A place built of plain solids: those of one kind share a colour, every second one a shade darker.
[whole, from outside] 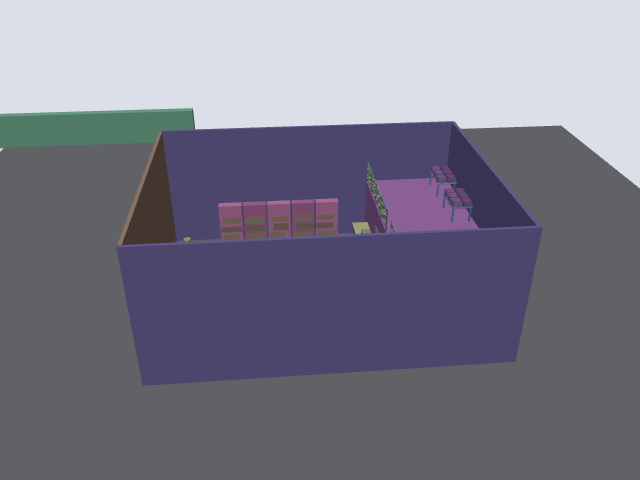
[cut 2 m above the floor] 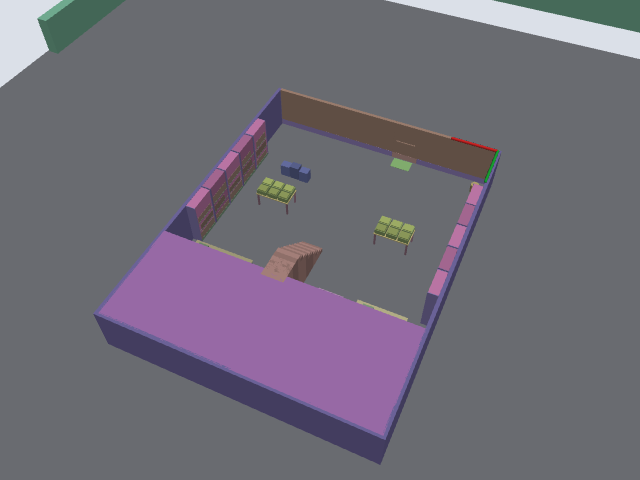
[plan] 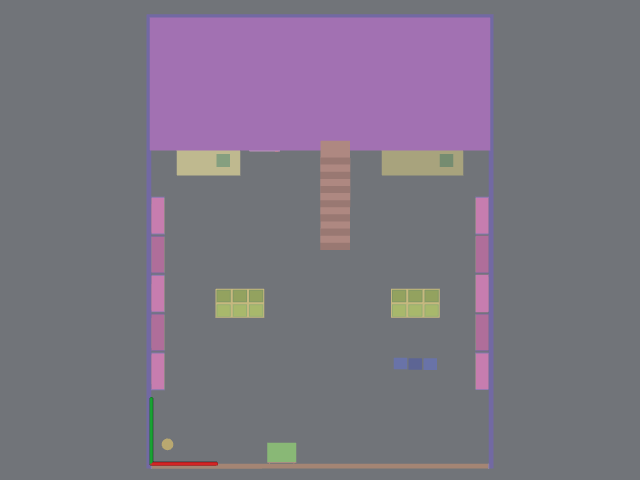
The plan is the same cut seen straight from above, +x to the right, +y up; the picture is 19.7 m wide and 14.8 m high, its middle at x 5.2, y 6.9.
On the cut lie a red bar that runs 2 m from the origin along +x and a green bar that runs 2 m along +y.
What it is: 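A farm shop in a converted barn at street level behind a glazed front, one room two levels high, with a raised rear level reached by one straight flight, fitted out in the 1990s to 2020s; 10.4 x 13.7 m, 5.86 m high throughout; its front glazed onto the street; the raised level 2.96 m over the floor, over the rear 4.0 m, open to the hall behind a guard 1.0 m high along its edge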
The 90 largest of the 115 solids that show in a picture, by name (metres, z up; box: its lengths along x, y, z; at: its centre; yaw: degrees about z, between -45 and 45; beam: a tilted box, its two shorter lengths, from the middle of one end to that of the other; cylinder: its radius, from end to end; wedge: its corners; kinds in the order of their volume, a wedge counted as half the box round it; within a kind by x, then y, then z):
{
 "upper_1": {"box": [10.5, 4.1, 3.0], "at": [5.2, 11.71, 1.45]},
 "street_hedge_1": {"box": [0.6, 15.85, 2.25], "at": [-14.4, -8.07, 1.07]},
 "street_hedge_2": {"box": [39.8, 0.6, 2.25], "at": [5.2, -16.3, 1.07]},
 "street_hedge_3": {"box": [0.6, 15.85, 2.25], "at": [24.8, -8.07, 1.07]},
 "wall_1": {"box": [0.15, 14.01, 5.91], "at": [-0.07, 6.86, 2.9]},
 "wall_2": {"box": [10.7, 0.15, 5.91], "at": [5.2, 13.79, 2.9]},
 "wall_3": {"box": [0.15, 14.01, 5.91], "at": [10.47, 6.86, 2.9]},
 "shelves_body_1": {"box": [0.4, 1.16, 2.1], "at": [0.2, 2.85, 1.0]},
 "shelves_body_2": {"box": [0.4, 1.16, 2.1], "at": [0.2, 4.05, 1.0]},
 "shelves_body_3": {"box": [0.4, 1.16, 2.1], "at": [0.2, 5.25, 1.0]},
 "shelves_body_4": {"box": [0.4, 1.16, 2.1], "at": [0.2, 6.45, 1.0]},
 "shelves_body_5": {"box": [0.4, 1.16, 2.1], "at": [0.2, 7.65, 1.0]},
 "shelves_body_6": {"box": [0.4, 1.16, 2.1], "at": [10.2, 2.85, 1.0]},
 "shelves_body_7": {"box": [0.4, 1.16, 2.1], "at": [10.2, 4.05, 1.0]},
 "shelves_body_8": {"box": [0.4, 1.16, 2.1], "at": [10.2, 5.25, 1.0]},
 "shelves_body_9": {"box": [0.4, 1.16, 2.1], "at": [10.2, 6.45, 1.0]},
 "shelves_body_10": {"box": [0.4, 1.16, 2.1], "at": [10.2, 7.65, 1.0]},
 "window_wall_1": {"box": [3.42, 0.15, 5.91], "at": [1.71, -0.07, 2.9]},
 "window_wall_2": {"box": [1.2, 0.15, 5.91], "at": [4.02, -0.07, 2.9]},
 "window_wall_3": {"box": [5.78, 0.15, 5.91], "at": [7.51, -0.07, 2.9]},
 "stair_step_1": {"box": [0.92, 0.44, 0.25], "at": [5.67, 6.81, 0.07]},
 "stair_step_2": {"box": [0.92, 0.44, 0.44], "at": [5.67, 7.03, 0.17]},
 "stair_step_3": {"box": [0.92, 0.44, 0.64], "at": [5.67, 7.25, 0.27]},
 "stair_step_4": {"box": [0.92, 0.44, 0.84], "at": [5.67, 7.47, 0.37]},
 "stair_step_5": {"box": [0.92, 0.44, 1.03], "at": [5.67, 7.69, 0.47]},
 "stair_step_6": {"box": [0.92, 0.44, 1.23], "at": [5.67, 7.91, 0.57]},
 "stair_step_7": {"box": [0.92, 0.44, 1.43], "at": [5.67, 8.13, 0.66]},
 "stair_step_8": {"box": [0.92, 0.44, 1.63], "at": [5.67, 8.35, 0.76]},
 "stair_step_9": {"box": [0.92, 0.44, 1.82], "at": [5.67, 8.56, 0.86]},
 "stair_step_10": {"box": [0.92, 0.44, 2.02], "at": [5.67, 8.78, 0.96]},
 "stair_step_11": {"box": [0.92, 0.44, 2.22], "at": [5.67, 9.0, 1.06]},
 "stair_step_12": {"box": [0.92, 0.44, 2.41], "at": [5.67, 9.22, 1.16]},
 "stair_step_13": {"box": [0.92, 0.44, 2.61], "at": [5.67, 9.44, 1.26]},
 "stair_step_14": {"box": [0.92, 0.52, 2.81], "at": [5.67, 9.7, 1.35]},
 "shelves_goods_1": {"box": [0.41, 0.81, 0.35], "at": [0.2, 2.81, 0.3]},
 "shelves_goods_2": {"box": [0.41, 1.03, 0.29], "at": [0.2, 2.85, 0.76]},
 "shelves_goods_3": {"box": [0.41, 0.89, 0.34], "at": [0.2, 2.89, 1.26]},
 "shelves_goods_4": {"box": [0.41, 0.85, 0.3], "at": [0.2, 3.99, 0.28]},
 "shelves_goods_5": {"box": [0.41, 0.94, 0.33], "at": [0.2, 4.02, 1.25]},
 "shelves_goods_6": {"box": [0.41, 0.94, 0.33], "at": [0.2, 4.03, 0.77]},
 "shelves_goods_7": {"box": [0.41, 0.79, 0.38], "at": [0.2, 5.12, 0.32]},
 "shelves_goods_8": {"box": [0.41, 0.8, 0.28], "at": [0.2, 5.27, 1.23]},
 "shelves_goods_9": {"box": [0.41, 0.78, 0.37], "at": [0.2, 5.33, 0.79]},
 "shelves_goods_10": {"box": [0.41, 0.9, 0.27], "at": [0.2, 6.38, 0.27]},
 "shelves_goods_11": {"box": [0.41, 0.99, 0.32], "at": [0.2, 6.48, 1.25]},
 "shelves_goods_12": {"box": [0.41, 0.87, 0.29], "at": [0.2, 6.54, 0.76]},
 "shelves_goods_13": {"box": [0.41, 0.85, 0.3], "at": [0.2, 7.54, 0.76]},
 "shelves_goods_14": {"box": [0.41, 0.87, 0.26], "at": [0.2, 7.58, 1.22]},
 "shelves_goods_15": {"box": [0.41, 0.92, 0.31], "at": [0.2, 7.63, 0.28]},
 "shelves_goods_16": {"box": [0.41, 0.84, 0.37], "at": [10.2, 2.82, 1.28]},
 "shelves_goods_17": {"box": [0.41, 0.92, 0.37], "at": [10.2, 2.86, 0.79]},
 "shelves_goods_18": {"box": [0.41, 0.91, 0.3], "at": [10.2, 2.87, 0.28]},
 "shelves_goods_19": {"box": [0.41, 1.01, 0.34], "at": [10.2, 4.07, 0.3]},
 "shelves_goods_20": {"box": [0.41, 0.79, 0.34], "at": [10.2, 4.13, 1.26]},
 "shelves_goods_21": {"box": [0.41, 0.82, 0.34], "at": [10.2, 4.16, 0.78]},
 "shelves_goods_22": {"box": [0.41, 1.04, 0.3], "at": [10.2, 5.24, 1.24]},
 "shelves_goods_23": {"box": [0.41, 1.04, 0.38], "at": [10.2, 5.25, 0.32]},
 "shelves_goods_24": {"box": [0.41, 0.89, 0.25], "at": [10.2, 5.3, 0.74]},
 "shelves_goods_25": {"box": [0.41, 1.06, 0.26], "at": [10.2, 6.45, 0.26]},
 "shelves_goods_26": {"box": [0.41, 1.06, 0.38], "at": [10.2, 6.45, 1.28]},
 "shelves_goods_27": {"box": [0.41, 0.8, 0.31], "at": [10.2, 6.56, 0.76]},
 "shelves_goods_28": {"box": [0.41, 0.93, 0.28], "at": [10.2, 7.6, 0.75]},
 "shelves_goods_29": {"box": [0.41, 1.05, 0.35], "at": [10.2, 7.65, 0.3]},
 "shelves_goods_30": {"box": [0.41, 0.95, 0.28], "at": [10.2, 7.68, 1.23]},
 "crate_1": {"box": [0.44, 0.39, 0.2], "at": [2.23, 4.72, 0.82]},
 "crate_2": {"box": [0.44, 0.39, 0.2], "at": [2.23, 5.17, 0.82]},
 "crate_3": {"box": [0.44, 0.39, 0.2], "at": [2.73, 4.72, 0.82]},
 "crate_4": {"box": [0.44, 0.39, 0.2], "at": [2.73, 5.17, 0.82]},
 "crate_5": {"box": [0.44, 0.39, 0.2], "at": [3.23, 4.72, 0.82]},
 "crate_6": {"box": [0.44, 0.39, 0.2], "at": [3.23, 5.17, 0.82]},
 "crate_7": {"box": [0.44, 0.39, 0.2], "at": [7.64, 4.72, 0.82]},
 "crate_8": {"box": [0.44, 0.39, 0.2], "at": [7.64, 5.17, 0.82]},
 "crate_9": {"box": [0.44, 0.39, 0.2], "at": [8.14, 4.72, 0.82]},
 "crate_10": {"box": [0.44, 0.39, 0.2], "at": [8.14, 5.17, 0.82]},
 "sack_1": {"box": [0.42, 0.36, 0.62], "at": [7.68, 3.09, 0.26]},
 "sack_2": {"box": [0.42, 0.36, 0.71], "at": [8.14, 3.08, 0.3]},
 "sack_3": {"box": [0.42, 0.36, 0.62], "at": [8.6, 3.07, 0.26]},
 "stallriser_1": {"box": [3.42, 0.05, 0.35], "at": [1.71, -0.02, 0.12]},
 "stallriser_2": {"box": [5.78, 0.05, 0.35], "at": [7.51, -0.02, 0.12]},
 "counter_top_1": {"box": [1.96, 0.78, 0.04], "at": [1.76, 9.28, 1.02]},
 "counter_top_2": {"box": [2.52, 0.78, 0.04], "at": [8.36, 9.28, 1.02]},
 "top_1": {"box": [1.5, 0.9, 0.05], "at": [2.73, 4.95, 0.69]},
 "top_2": {"box": [1.5, 0.9, 0.05], "at": [8.14, 4.95, 0.69]},
 "upper_top_1": {"box": [1.5, 0.9, 0.05], "at": [1.45, 13.1, 3.65]},
 "upper_top_2": {"box": [1.5, 0.9, 0.05], "at": [3.95, 13.1, 3.65]},
 "till_1": {"box": [0.42, 0.4, 0.28], "at": [2.22, 9.35, 1.18]},
 "till_2": {"box": [0.42, 0.4, 0.28], "at": [9.1, 9.35, 1.18]},
 "shelves_shelf_1": {"box": [0.41, 1.1, 0.18], "at": [10.19, 7.65, 0.04]},
 "plant_pot_1": {"cylinder": 0.18, "from": [0.5, 0.6, 0.0], "to": [0.5, 0.6, 0.38]},
 "door_mat_1": {"box": [0.9, 0.6, 0.07], "at": [4.02, 0.35, -0.02]}
}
